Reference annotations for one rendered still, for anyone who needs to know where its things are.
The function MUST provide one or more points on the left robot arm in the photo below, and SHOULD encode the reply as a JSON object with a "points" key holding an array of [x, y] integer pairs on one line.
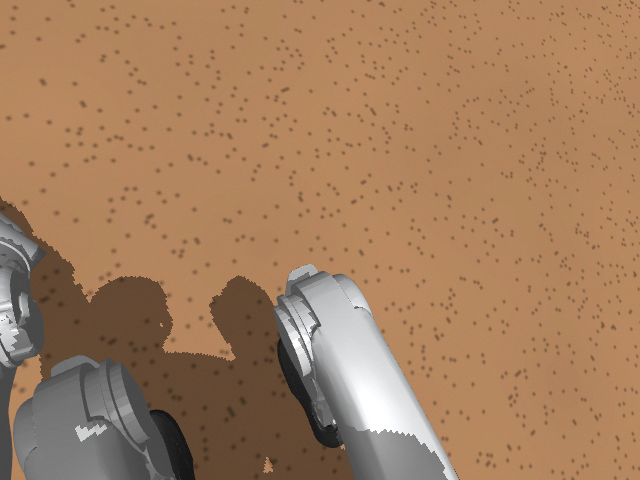
{"points": [[21, 322]]}

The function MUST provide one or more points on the right robot foot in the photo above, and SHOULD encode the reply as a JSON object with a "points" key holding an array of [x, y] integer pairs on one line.
{"points": [[328, 436]]}

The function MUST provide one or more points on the small box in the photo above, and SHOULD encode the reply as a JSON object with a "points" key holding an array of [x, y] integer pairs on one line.
{"points": [[42, 253]]}

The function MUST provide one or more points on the left robot foot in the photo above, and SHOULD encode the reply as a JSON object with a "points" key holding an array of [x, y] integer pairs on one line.
{"points": [[177, 448]]}

